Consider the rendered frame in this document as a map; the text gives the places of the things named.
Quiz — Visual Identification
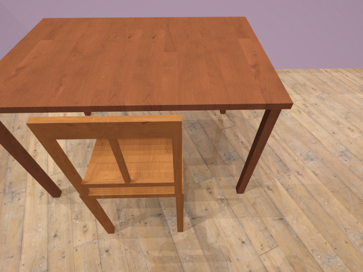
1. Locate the chair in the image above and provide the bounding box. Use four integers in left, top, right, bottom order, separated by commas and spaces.
26, 115, 184, 234

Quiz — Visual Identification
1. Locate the table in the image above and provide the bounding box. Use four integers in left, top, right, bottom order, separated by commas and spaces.
0, 16, 294, 198

